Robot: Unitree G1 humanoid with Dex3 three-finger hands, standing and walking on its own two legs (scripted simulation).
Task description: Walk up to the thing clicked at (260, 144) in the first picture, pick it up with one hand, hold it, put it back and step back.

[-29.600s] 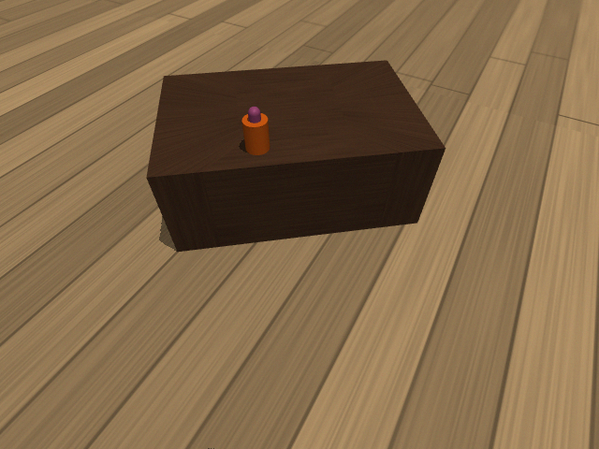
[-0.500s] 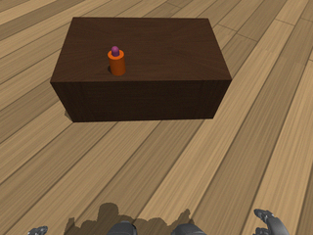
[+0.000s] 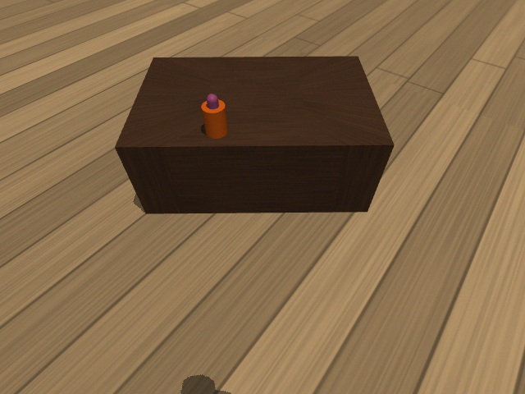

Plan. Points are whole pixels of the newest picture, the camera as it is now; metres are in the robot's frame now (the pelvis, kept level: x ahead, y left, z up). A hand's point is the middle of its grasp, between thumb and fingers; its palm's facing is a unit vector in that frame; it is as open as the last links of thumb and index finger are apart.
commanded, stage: step back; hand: left
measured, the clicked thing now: (214, 114) +1.09 +0.20 -0.26
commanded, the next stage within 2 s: stand in 0.70 s
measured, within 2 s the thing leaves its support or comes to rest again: neither
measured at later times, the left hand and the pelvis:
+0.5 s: hand out of the picture +0.10 +0.29 -0.15, palm faces +0.03 -0.93 -0.37, open 7.4 cm; pelvis +0.03 +0.01 +0.00, yaw +1 degrees
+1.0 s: hand out of the picture +0.13 +0.26 -0.13, palm faces +0.00 -0.94 -0.34, open 7.4 cm; pelvis +0.04 +0.01 +0.02, yaw +0 degrees
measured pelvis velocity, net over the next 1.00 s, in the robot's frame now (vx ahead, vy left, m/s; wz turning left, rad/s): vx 0.04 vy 0.01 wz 0.00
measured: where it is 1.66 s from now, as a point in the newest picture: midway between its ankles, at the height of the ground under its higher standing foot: outside the picture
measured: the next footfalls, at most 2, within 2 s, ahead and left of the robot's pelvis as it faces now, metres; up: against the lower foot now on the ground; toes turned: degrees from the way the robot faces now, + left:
none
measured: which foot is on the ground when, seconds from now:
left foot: down 0.00-1.00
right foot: down 0.00-1.00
